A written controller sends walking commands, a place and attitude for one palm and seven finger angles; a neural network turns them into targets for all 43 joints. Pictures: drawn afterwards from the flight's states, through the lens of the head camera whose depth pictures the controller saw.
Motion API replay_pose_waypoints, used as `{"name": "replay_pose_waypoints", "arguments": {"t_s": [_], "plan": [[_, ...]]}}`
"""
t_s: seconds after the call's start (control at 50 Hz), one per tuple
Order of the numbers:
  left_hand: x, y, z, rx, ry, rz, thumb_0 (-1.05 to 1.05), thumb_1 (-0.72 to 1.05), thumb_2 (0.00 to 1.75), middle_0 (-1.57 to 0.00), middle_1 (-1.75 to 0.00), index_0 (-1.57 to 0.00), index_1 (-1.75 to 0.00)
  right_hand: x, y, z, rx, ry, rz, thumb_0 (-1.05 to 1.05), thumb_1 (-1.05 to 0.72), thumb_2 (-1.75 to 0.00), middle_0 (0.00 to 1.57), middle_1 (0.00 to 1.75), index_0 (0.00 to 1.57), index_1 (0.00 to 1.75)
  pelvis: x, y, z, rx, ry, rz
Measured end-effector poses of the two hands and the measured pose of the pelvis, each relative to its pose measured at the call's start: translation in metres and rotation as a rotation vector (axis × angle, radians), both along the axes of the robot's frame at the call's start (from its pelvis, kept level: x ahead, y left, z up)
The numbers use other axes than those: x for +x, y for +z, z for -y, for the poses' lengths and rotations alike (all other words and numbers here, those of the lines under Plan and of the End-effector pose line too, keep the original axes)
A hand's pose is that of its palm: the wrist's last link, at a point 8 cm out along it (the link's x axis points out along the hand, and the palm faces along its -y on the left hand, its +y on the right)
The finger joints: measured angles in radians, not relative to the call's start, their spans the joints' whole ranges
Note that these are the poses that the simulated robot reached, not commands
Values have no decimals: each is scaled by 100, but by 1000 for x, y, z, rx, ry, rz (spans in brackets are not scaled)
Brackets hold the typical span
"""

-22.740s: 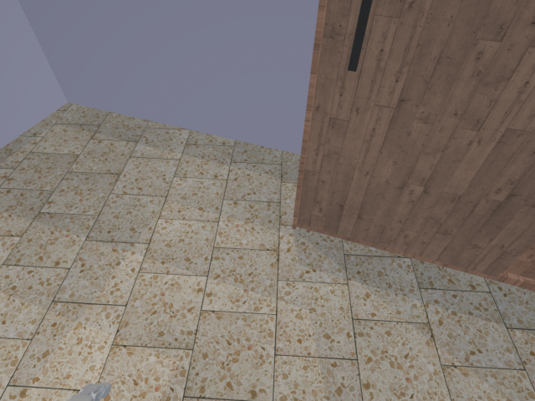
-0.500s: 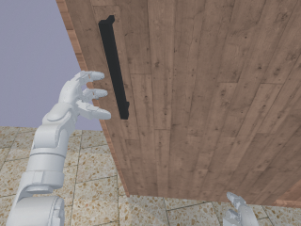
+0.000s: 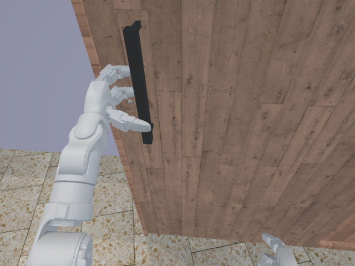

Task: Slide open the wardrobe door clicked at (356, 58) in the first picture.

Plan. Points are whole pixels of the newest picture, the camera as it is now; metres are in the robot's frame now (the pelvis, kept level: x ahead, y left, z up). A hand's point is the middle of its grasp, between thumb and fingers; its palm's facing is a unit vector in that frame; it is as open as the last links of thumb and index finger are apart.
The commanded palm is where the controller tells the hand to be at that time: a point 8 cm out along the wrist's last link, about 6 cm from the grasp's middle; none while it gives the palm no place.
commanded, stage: feel for the door with the fingertips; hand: left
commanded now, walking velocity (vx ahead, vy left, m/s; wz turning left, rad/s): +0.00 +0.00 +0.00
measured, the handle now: (143, 90) +0.44 +0.11 +0.21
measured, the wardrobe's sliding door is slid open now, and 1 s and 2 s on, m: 0.00 0.00 0.00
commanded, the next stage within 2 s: slide the fingers in behind the handle in 0.38 s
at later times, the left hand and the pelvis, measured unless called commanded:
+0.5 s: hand (132, 97) +0.40 +0.12 +0.22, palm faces -0.01 -1.00 -0.01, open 13.8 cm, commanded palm +0.38 +0.18 +0.22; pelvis -0.01 +0.01 +0.00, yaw +1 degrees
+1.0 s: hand (133, 102) +0.38 +0.12 +0.21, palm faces -0.02 -1.00 +0.01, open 14.0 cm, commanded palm +0.36 +0.17 +0.22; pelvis -0.01 +0.01 +0.00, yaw +0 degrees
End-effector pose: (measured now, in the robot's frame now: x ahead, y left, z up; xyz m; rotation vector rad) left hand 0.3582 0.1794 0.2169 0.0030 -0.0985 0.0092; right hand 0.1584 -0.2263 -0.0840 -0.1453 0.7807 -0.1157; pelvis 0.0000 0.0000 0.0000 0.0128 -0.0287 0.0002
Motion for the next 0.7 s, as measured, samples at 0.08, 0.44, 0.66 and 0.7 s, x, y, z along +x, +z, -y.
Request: {"name": "replay_pose_waypoints", "arguments": {"t_s": [0.08,0.44,0.66,0.7], "plan": [[9,2,-6,36,11,-63,-1,-51,30,-30,-120,-31,-120,4,0,-2,-1,1,-2,1,-90,-90,20,30,20,30,-1,0,-2,-5,8,-2],[16,0,3,10,-13,-75,-1,-51,30,-33,-122,-31,-120,-12,-5,-6,-4,-14,-51,1,-90,-90,20,30,20,30,-3,1,-8,-7,6,0],[17,-1,1,-8,-18,-81,-1,-50,30,-35,-123,-34,-122,-35,-12,0,-13,-37,-89,1,-90,-90,20,30,20,30,-11,2,-8,-8,8,-4],[17,-2,1,-7,-17,-81,-1,-50,30,-34,-123,-33,-122,-39,-12,1,-13,-42,-90,1,-90,-90,20,30,20,30,-12,2,-8,-9,6,-3]]}}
